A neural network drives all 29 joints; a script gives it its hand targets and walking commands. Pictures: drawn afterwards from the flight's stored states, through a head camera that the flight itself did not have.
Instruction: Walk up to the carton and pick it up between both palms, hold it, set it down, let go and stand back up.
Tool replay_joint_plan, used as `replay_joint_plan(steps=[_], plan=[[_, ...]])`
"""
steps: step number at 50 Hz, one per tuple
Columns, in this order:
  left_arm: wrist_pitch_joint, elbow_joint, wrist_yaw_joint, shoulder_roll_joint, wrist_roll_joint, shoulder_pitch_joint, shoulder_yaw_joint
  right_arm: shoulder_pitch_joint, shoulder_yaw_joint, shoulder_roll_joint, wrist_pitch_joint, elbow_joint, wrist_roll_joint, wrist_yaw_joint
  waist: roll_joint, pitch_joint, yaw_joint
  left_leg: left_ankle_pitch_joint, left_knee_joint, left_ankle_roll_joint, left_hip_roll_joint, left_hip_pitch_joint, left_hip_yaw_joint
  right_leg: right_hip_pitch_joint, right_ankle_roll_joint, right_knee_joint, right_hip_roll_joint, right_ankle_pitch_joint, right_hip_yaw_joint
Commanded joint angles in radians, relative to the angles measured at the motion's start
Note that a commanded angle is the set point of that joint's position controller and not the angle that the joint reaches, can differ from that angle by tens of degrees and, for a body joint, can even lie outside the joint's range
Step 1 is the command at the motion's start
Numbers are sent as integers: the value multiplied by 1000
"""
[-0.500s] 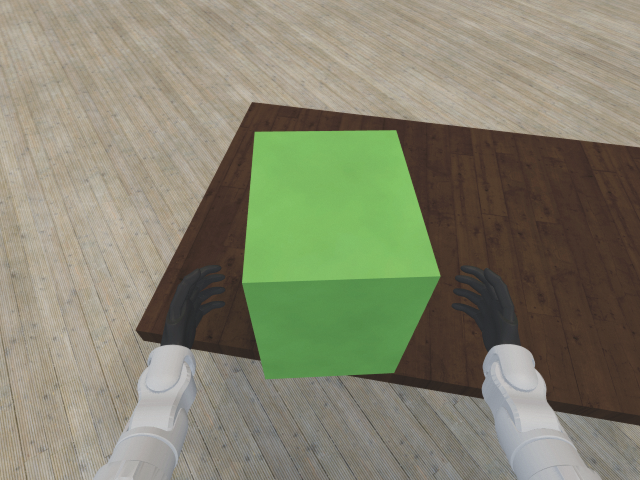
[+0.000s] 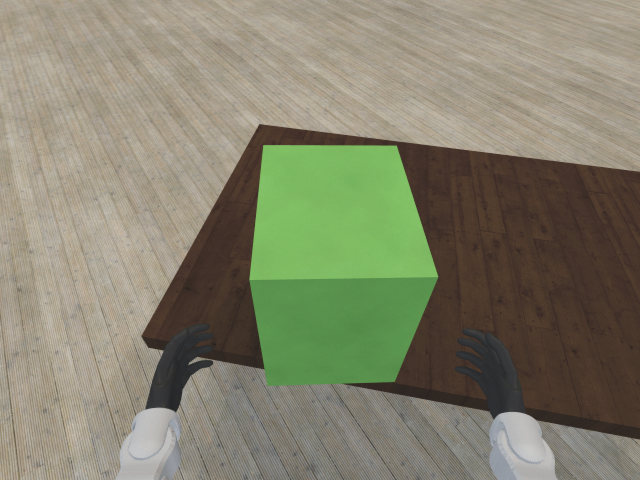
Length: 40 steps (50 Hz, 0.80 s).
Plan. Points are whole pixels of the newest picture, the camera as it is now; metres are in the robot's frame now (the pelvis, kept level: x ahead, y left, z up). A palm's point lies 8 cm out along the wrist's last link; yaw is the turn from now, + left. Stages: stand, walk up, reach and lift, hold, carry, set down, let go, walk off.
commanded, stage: set down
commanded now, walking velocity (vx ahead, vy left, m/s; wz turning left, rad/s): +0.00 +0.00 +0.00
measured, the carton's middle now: (331, 267) +0.46 +0.02 -0.03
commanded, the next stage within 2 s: let go in 1.10 s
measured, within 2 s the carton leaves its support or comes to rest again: neither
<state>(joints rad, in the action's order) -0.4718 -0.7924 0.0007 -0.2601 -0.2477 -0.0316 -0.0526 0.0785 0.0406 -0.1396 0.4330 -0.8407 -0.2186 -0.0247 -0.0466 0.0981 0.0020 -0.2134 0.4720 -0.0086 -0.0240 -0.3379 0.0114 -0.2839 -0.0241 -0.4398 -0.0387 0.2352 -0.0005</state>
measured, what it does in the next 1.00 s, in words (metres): shifts its weight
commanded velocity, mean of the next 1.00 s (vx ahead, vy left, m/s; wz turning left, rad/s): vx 0.00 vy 0.00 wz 0.00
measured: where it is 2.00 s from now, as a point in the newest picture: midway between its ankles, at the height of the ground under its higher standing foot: outside the picture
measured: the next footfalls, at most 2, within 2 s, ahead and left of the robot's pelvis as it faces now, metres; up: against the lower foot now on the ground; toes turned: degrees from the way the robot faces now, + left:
none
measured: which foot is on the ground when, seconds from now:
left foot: down 0.00-1.00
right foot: down 0.00-1.00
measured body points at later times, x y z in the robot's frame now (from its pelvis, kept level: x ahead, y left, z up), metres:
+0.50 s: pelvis +0.01 +0.00 +0.00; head +0.03 +0.03 +0.44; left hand +0.22 +0.23 -0.07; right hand +0.23 -0.20 -0.05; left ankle +0.01 +0.12 -0.74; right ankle -0.01 -0.11 -0.74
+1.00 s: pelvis +0.05 +0.00 +0.00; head +0.07 +0.03 +0.45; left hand +0.21 +0.24 -0.09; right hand +0.21 -0.20 -0.09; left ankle +0.01 +0.12 -0.74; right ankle -0.01 -0.11 -0.74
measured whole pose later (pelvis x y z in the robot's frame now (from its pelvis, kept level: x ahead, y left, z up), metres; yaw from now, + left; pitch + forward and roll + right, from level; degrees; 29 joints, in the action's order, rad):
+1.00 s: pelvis +0.05 +0.00 +0.00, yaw -1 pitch +3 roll +0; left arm -0.14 -0.54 0.05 -0.26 -0.06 0.27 0.03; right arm -0.19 0.07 -0.11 0.46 -0.87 -0.13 -0.03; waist -0.07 0.01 -0.04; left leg -0.30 0.47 -0.02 -0.03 -0.21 0.03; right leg -0.16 -0.03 -0.44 -0.04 0.32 -0.03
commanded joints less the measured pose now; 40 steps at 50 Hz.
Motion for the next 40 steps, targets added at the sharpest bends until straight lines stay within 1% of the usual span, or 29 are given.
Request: replay_joint_plan(steps=[1, 2, 3, 4, 7, 8, 10, 12, 14, 16, 17, 18, 20, 22, 23, 24, 25, 26, 27, 28, 30, 31, 32, 34, 35, 36, 38, 40], plan=[[-64, 121, -1, -128, -13, -213, 36, 217, -31, -111, 78, 136, 12, 6, 69, 190, -9, 127, -48, -46, 32, 91, 26, 56, 11, 51, 2, -153, -35], [-70, 123, -1, -122, -15, -199, 28, 197, -33, -110, 88, 130, 15, 9, 73, 189, -8, 133, -44, -47, 33, 90, 24, 52, 9, 48, 3, -156, -38], [-73, 105, 3, -125, -12, -183, 37, 195, -27, -109, 97, 134, 20, 8, 53, 167, -13, 130, -37, -42, 36, 82, 28, 51, 13, 45, 4, -157, -43], [-77, 112, 4, -126, -11, -187, 36, 188, -27, -105, 105, 125, 20, 7, 53, 173, -11, 136, -33, -42, 36, 83, 31, 57, 16, 42, 3, -164, -43], [-82, 103, 6, -136, -4, -166, 54, 165, -23, -101, 121, 111, 17, 9, 61, 154, -26, 116, -35, -39, 39, 69, 37, 64, 17, 38, 8, -145, -50], [-84, 99, 6, -126, -2, -147, 56, 144, -23, -98, 126, 102, 23, 9, 54, 141, -23, 117, -34, -40, 38, 75, 36, 65, 16, 37, 6, -144, -50], [-83, 113, 6, -124, -2, -137, 54, 128, -28, -102, 136, 96, 25, 10, 58, 146, -22, 119, -33, -46, 34, 91, 36, 55, 15, 37, 4, -139, -45], [-80, 114, 7, -115, 8, -113, 55, 100, -32, -98, 139, 86, 37, 12, 74, 116, -23, 94, -38, -52, 31, 97, 36, 32, 9, 43, 1, -100, -43], [-79, 148, 8, -112, 14, -104, 48, 90, -48, -98, 146, 99, 40, 12, 87, 111, -17, 97, -34, -55, 33, 106, 37, 19, 10, 45, -1, -94, -42], [-68, 173, 5, -107, 19, -98, 48, 84, -47, -96, 139, 107, 35, 15, 102, 118, -25, 84, -40, -58, 34, 110, 40, 22, 10, 46, 1, -81, -41], [-63, 180, 4, -109, 17, -94, 48, 78, -47, -92, 134, 115, 31, 17, 100, 114, -29, 81, -41, -55, 33, 112, 41, 23, 10, 45, 3, -79, -41], [-59, 194, 4, -100, 19, -68, 47, 54, -49, -90, 132, 126, 34, 17, 93, 105, -25, 87, -44, -56, 30, 111, 36, 27, 9, 44, 0, -88, -42], [-46, 200, 6, -102, 35, -58, 52, 38, -54, -92, 127, 119, 44, 17, 100, 106, -26, 87, -49, -55, 29, 104, 37, 36, 10, 41, -1, -91, -35], [-32, 197, 9, -89, 49, 6, 57, -13, -48, -86, 130, 112, 47, 15, 85, 93, -26, 127, -41, -54, 30, 119, 36, 48, 9, 42, 1, -134, -40], [-20, 194, 14, -91, 62, 17, 71, -18, -44, -88, 128, 102, 48, 13, 91, 95, -33, 132, -41, -52, 33, 122, 39, 52, 13, 43, 4, -139, -43], [-12, 216, 15, -103, 63, 17, 81, -13, -46, -90, 128, 124, 47, 11, 80, 100, -35, 141, -37, -49, 34, 120, 39, 61, 15, 45, 2, -149, -47], [-10, 243, 14, -97, 62, 28, 81, -32, -47, -91, 129, 140, 45, 8, 82, 108, -35, 162, -34, -51, 38, 126, 42, 72, 17, 37, -2, -169, -43], [-4, 255, 13, -96, 69, 37, 80, -39, -41, -89, 129, 140, 43, 8, 73, 116, -37, 179, -35, -54, 35, 141, 39, 74, 17, 39, -5, -181, -41], [11, 251, 13, -89, 78, 52, 84, -60, -38, -85, 124, 123, 47, 8, 82, 106, -36, 189, -36, -56, 36, 147, 39, 77, 16, 42, -3, -183, -42], [17, 285, 14, -95, 78, 52, 85, -62, -42, -88, 122, 150, 47, 7, 83, 108, -38, 201, -37, -56, 39, 152, 41, 71, 20, 42, -6, -197, -40], [44, 272, 17, -84, 96, 97, 89, -102, -37, -89, 114, 127, 53, 6, 86, 86, -38, 213, -41, -59, 36, 164, 40, 82, 17, 45, -5, -205, -38], [57, 296, 20, -89, 103, 98, 97, -104, -41, -89, 110, 139, 51, 4, 90, 86, -38, 227, -44, -58, 36, 168, 37, 83, 18, 50, -6, -220, -39], [70, 310, 22, -99, 110, 115, 99, -114, -33, -93, 108, 140, 46, 5, 103, 93, -48, 244, -41, -57, 40, 179, 42, 85, 19, 48, -6, -230, -41], [89, 318, 26, -90, 121, 155, 103, -152, -24, -89, 110, 142, 48, 3, 85, 75, -44, 279, -41, -61, 36, 198, 39, 90, 16, 52, -12, -247, -35], [108, 300, 32, -81, 124, 184, 104, -169, -12, -80, 103, 122, 47, 2, 84, 56, -45, 300, -37, -64, 36, 205, 36, 90, 16, 56, -8, -265, -40], [119, 323, 38, -89, 128, 205, 110, -193, -11, -88, 107, 137, 47, -1, 83, 62, -44, 322, -37, -61, 39, 218, 39, 101, 18, 58, -9, -292, -40], [142, 353, 42, -98, 140, 207, 111, -197, -9, -91, 106, 136, 50, -1, 97, 62, -49, 343, -38, -66, 38, 230, 35, 102, 15, 58, -17, -292, -36], [175, 350, 45, -91, 148, 229, 111, -215, -8, -86, 95, 115, 62, 2, 96, 36, -49, 353, -37, -71, 36, 246, 35, 86, 12, 69, -21, -281, -33]])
